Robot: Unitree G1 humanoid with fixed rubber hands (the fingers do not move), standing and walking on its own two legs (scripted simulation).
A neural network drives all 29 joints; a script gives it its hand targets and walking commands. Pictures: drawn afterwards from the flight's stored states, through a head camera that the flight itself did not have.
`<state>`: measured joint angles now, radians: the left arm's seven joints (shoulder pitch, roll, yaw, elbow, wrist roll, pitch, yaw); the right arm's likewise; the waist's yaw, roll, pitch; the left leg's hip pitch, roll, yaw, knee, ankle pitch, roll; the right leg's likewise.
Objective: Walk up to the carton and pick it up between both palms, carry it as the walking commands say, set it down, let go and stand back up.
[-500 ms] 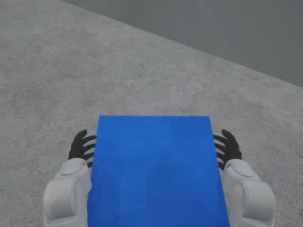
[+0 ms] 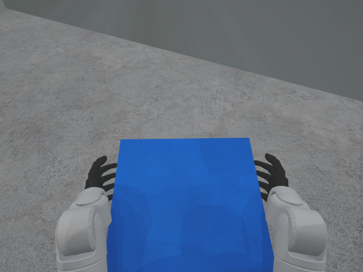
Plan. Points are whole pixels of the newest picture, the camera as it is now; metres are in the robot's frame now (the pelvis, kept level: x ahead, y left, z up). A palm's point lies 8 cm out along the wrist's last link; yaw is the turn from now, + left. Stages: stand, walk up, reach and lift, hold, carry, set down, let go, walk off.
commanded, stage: carry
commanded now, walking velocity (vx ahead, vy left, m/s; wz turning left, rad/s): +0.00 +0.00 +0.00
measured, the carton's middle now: (185, 209) +0.26 +0.00 +0.01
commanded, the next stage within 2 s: none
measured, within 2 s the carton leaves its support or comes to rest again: neither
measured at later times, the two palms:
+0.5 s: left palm (87, 195) +0.25 +0.19 +0.09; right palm (260, 189) +0.25 -0.15 +0.09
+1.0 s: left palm (85, 197) +0.26 +0.20 +0.07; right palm (252, 190) +0.26 -0.14 +0.08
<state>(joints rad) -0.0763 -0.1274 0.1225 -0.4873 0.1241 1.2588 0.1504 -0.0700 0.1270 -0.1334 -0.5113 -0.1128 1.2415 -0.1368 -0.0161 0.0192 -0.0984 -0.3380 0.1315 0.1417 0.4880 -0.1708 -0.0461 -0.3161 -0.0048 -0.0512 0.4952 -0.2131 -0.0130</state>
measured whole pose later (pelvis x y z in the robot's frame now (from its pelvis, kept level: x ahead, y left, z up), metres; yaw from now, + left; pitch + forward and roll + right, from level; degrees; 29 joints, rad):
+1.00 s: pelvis +0.00 +0.03 +0.00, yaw +1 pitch +3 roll +0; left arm -0.13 -0.13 0.15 -0.25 0.17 1.07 0.13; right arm -0.12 0.13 -0.17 -0.27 -0.15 1.04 -0.11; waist 0.00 0.00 -0.08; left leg -0.37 0.08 0.13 0.50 -0.17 -0.01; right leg -0.34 -0.05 -0.04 0.50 -0.21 0.03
